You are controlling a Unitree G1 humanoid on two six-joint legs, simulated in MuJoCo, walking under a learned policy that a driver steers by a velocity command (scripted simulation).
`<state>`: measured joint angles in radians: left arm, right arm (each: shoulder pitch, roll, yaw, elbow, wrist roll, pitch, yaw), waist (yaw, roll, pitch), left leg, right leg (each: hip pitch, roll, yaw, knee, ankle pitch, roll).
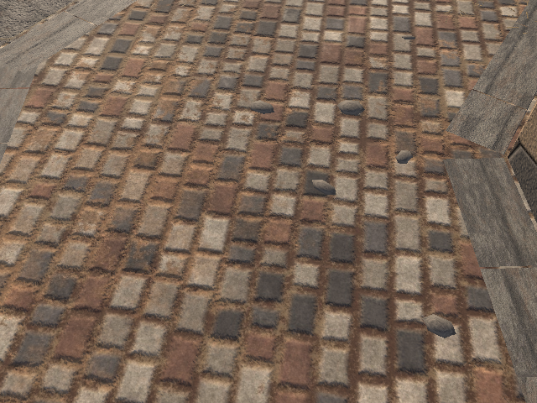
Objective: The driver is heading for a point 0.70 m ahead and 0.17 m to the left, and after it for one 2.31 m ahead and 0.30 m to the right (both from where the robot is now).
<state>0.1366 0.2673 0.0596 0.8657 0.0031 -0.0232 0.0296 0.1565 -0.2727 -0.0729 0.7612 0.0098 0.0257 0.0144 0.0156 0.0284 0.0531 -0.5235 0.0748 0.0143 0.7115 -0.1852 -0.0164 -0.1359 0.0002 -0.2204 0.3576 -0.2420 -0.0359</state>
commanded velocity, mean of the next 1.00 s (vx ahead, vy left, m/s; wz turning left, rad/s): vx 0.06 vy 0.00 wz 0.40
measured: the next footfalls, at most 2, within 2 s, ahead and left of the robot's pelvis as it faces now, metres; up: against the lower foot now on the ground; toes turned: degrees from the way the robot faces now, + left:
left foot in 0.08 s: +0.12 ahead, +0.12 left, +0.00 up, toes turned +5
right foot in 0.50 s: +0.14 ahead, -0.11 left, +0.00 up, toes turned +22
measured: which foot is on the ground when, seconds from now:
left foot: up 0.00-0.06, down 0.08-0.52, up 0.54-0.84, down 0.86-1.00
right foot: down 0.00-0.08, up 0.10-0.48, down 0.50-0.86, up 0.88-1.00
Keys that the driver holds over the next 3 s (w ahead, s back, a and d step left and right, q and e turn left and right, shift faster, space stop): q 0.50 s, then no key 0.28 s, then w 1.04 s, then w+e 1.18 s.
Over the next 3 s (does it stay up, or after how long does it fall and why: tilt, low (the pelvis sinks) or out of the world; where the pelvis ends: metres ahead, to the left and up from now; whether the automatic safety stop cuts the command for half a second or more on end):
stays up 1.08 0.29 0.00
